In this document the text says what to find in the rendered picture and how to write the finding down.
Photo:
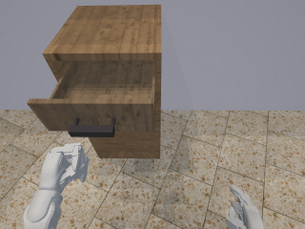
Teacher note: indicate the cabinet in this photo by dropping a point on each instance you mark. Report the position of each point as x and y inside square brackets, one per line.
[114, 33]

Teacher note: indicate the handle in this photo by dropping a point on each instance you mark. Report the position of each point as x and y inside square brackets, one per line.
[76, 130]

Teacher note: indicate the drawer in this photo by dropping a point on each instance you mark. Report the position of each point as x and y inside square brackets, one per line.
[96, 91]

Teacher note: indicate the left robot forearm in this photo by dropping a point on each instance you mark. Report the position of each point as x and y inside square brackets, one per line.
[44, 211]

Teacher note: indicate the robot right hand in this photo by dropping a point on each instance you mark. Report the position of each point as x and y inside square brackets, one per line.
[248, 215]

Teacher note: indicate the robot left hand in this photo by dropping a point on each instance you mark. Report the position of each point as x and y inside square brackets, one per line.
[71, 159]

